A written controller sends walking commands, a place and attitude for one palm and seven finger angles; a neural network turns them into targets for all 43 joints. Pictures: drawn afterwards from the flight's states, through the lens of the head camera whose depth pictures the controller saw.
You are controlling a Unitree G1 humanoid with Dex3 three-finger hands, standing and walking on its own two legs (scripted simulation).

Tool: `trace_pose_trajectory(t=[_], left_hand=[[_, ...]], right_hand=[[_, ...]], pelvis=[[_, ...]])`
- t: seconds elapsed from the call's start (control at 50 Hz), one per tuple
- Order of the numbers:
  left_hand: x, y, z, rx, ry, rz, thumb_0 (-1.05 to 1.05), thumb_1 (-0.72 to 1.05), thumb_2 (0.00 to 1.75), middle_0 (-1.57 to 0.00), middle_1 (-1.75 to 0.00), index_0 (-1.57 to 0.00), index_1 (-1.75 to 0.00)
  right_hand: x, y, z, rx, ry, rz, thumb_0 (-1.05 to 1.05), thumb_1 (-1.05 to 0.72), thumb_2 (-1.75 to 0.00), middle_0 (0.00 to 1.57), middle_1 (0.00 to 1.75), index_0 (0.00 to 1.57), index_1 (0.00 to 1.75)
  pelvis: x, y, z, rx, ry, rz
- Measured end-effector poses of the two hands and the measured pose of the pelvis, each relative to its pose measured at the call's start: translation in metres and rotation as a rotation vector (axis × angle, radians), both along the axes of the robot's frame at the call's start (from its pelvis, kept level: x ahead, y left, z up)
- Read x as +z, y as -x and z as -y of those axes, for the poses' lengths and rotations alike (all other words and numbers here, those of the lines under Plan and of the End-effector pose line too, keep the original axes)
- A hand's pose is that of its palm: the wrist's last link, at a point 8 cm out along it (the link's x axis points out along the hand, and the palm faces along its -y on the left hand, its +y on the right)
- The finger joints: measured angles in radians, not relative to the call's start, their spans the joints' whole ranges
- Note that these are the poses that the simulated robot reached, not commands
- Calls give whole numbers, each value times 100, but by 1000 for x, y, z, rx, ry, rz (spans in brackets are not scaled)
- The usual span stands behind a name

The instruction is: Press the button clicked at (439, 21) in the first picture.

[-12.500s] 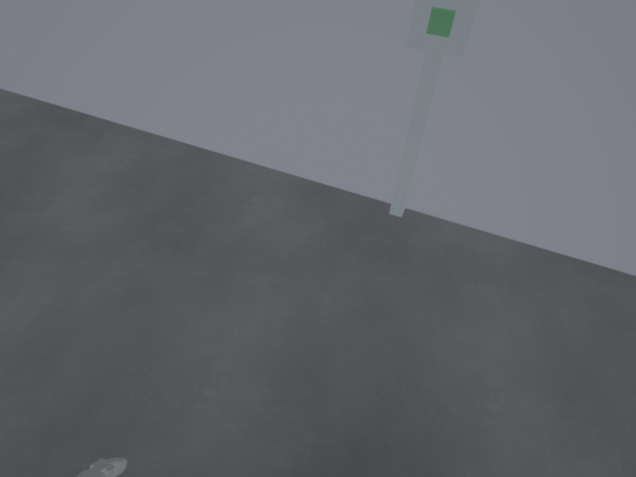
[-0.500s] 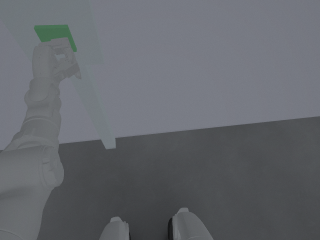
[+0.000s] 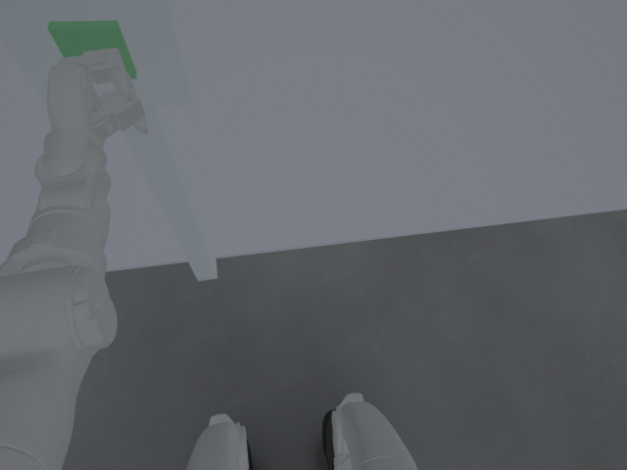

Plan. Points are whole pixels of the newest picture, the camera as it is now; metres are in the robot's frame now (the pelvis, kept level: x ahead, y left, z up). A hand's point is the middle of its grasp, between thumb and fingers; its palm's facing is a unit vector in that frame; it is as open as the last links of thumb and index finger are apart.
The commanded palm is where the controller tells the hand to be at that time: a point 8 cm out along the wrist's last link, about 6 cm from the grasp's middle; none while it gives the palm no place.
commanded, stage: pull the fist back off the button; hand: left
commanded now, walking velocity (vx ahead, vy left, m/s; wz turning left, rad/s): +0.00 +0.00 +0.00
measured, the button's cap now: (96, 47) +0.60 +0.19 +0.13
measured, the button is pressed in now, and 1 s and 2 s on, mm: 8 0 0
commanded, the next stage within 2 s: draw the hand back to the body in 0.86 s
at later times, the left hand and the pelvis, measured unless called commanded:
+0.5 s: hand (142, 125) +0.51 +0.14 +0.10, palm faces +0.05 -1.00 -0.01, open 3.1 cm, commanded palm +0.46 +0.20 +0.10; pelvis +0.05 -0.01 +0.02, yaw -2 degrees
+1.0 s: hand (129, 165) +0.45 +0.15 +0.10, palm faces +0.04 -1.00 -0.01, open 3.1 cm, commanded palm +0.41 +0.21 +0.11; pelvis +0.05 -0.01 +0.03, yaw +0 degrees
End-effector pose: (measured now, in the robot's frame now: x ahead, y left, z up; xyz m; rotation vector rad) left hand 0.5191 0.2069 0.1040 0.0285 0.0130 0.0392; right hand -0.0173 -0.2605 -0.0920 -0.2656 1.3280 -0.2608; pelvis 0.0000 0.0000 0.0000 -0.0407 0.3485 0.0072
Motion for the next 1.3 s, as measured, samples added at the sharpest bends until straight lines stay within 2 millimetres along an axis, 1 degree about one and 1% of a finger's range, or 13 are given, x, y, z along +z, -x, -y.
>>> trace_pose_trajectory(t=[0.14, 0.26, 0.38, 0.48, 0.64, 0.74, 0.84, 0.94, 1.0, 1.06, 1.2, 1.3], left_hand=[[-1, 5, 2, 5, 7, 9, -1, 79, 96, -130, -150, -133, -150], [-2, 14, 7, 8, 14, 19, -1, 84, 95, -130, -150, -131, -150], [-4, 21, 14, 3, 22, 20, 0, 88, 92, -130, -150, -130, -150], [-6, 30, 11, 12, 21, 24, 1, 89, 91, -130, -150, -130, -150], [-8, 61, -1, 9, 19, 27, 2, 90, 90, -130, -150, -130, -150], [-7, 81, 0, -1, 26, 31, 2, 90, 90, -130, -150, -130, -150], [-10, 93, 2, -3, 25, 21, 2, 90, 90, -130, -150, -130, -150], [-6, 93, 1, 1, 21, 32, 2, 90, 90, -130, -150, -130, -150], [-1, 91, 1, -4, 20, 42, 2, 90, 90, -130, -150, -130, -150], [4, 95, 1, -10, 19, 49, 2, 90, 90, -130, -150, -130, -150], [17, 123, -10, -1, 16, 47, 2, 90, 90, -130, -150, -130, -150], [32, 149, -17, 8, 9, 69, 2, 90, 90, -130, -150, -130, -150]], right_hand=[[0, -10, -2, 1, -21, 9, 0, -91, -90, 21, 30, 20, 30], [1, -31, -3, -2, -45, 34, 0, -91, -90, 21, 30, 20, 30], [3, -63, -1, -9, -61, 92, 1, -91, -90, 21, 30, 20, 30], [8, -93, 2, -8, -68, 150, 1, -91, -90, 21, 30, 20, 30], [15, -140, 5, 22, -77, 229, 1, -91, -90, 20, 30, 20, 30], [18, -166, 4, 59, -80, 279, 1, -91, -90, 20, 30, 20, 30], [21, -187, 2, 94, -80, 331, 1, -91, -90, 20, 30, 20, 30], [22, -194, -1, 112, -80, 362, 1, -91, -90, 20, 30, 20, 30], [21, -191, -3, 111, -85, 366, 1, -91, -90, 20, 30, 20, 30], [21, -185, -4, 97, -95, 366, 1, -91, -90, 20, 30, 20, 30], [28, -173, -5, 62, -104, 381, 1, -91, -90, 20, 30, 20, 30], [36, -178, -5, 71, -98, 426, 1, -91, -90, 20, 30, 20, 30]], pelvis=[[3, -6, -1, -9, -4, 10], [9, -17, 1, -18, -8, 31], [16, -31, 3, -31, -15, 53], [21, -43, 6, -40, -21, 69], [28, -57, 9, -33, -22, 97], [30, -62, 10, -18, -23, 115], [30, -61, 11, -8, -25, 131], [28, -57, 13, -2, -27, 139], [28, -54, 13, -1, -27, 141], [29, -54, 12, -9, -29, 148], [37, -54, 11, -20, -31, 191], [42, -54, 11, -17, -30, 225]])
